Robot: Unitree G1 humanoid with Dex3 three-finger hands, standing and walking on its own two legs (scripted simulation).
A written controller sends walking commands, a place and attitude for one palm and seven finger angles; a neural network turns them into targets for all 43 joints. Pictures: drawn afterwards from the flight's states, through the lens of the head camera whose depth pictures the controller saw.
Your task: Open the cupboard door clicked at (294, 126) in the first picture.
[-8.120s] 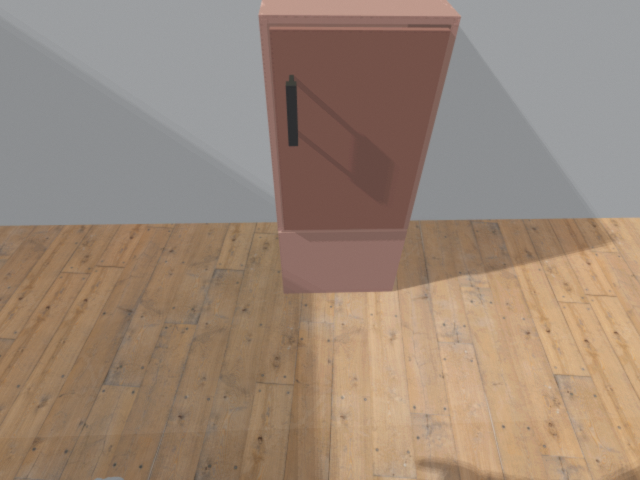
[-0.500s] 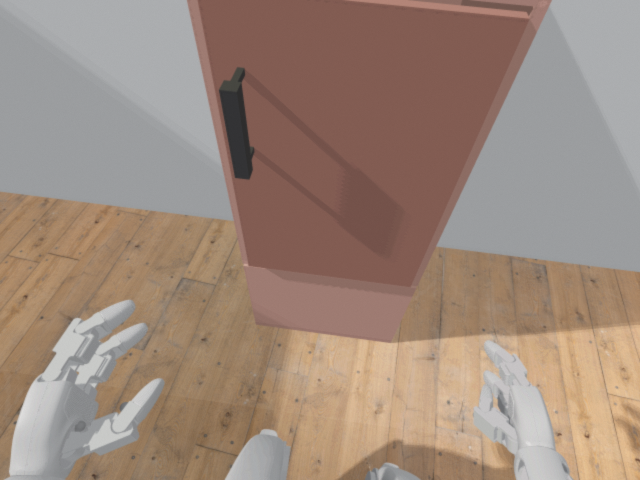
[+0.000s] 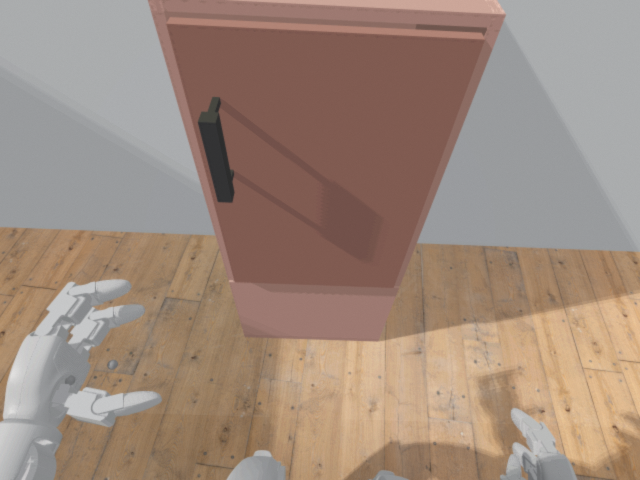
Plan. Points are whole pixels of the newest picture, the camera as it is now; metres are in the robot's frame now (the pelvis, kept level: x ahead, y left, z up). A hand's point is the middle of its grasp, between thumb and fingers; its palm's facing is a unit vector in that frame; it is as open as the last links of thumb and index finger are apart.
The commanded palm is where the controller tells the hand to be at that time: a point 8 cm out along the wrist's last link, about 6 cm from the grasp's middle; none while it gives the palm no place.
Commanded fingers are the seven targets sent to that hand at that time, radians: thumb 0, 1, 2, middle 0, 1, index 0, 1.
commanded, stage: raise the hand with hooked fingers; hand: left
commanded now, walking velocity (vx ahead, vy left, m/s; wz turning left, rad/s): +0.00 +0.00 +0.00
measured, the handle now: (220, 152) +0.54 +0.19 +0.09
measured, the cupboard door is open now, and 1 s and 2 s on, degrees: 0 0 0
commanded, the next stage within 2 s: move the hooked fingers beside the handle in 1.02 s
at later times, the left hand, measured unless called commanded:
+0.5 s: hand (63, 291) +0.29 +0.30 +0.10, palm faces +0.06 -1.00 -0.03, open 14.0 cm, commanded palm +0.26 +0.34 +0.11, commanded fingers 0.00 -0.50 0.30 -0.30 -1.20 -0.30 -1.20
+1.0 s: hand (87, 278) +0.30 +0.28 +0.11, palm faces +0.06 -1.00 -0.03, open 14.0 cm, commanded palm +0.27 +0.32 +0.11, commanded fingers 0.00 -0.50 0.30 -0.30 -1.20 -0.30 -1.20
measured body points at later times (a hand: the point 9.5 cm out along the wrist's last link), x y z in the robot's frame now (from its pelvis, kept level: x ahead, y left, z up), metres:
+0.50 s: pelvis +0.01 +0.02 +0.02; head +0.04 +0.03 +0.47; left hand +0.28 +0.35 +0.11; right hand +0.17 -0.22 -0.05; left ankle +0.04 +0.10 -0.68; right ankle +0.01 -0.11 -0.68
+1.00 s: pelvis +0.01 +0.00 +0.03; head +0.04 +0.01 +0.47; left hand +0.29 +0.33 +0.11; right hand +0.16 -0.25 -0.06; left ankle +0.04 +0.10 -0.68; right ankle +0.01 -0.11 -0.68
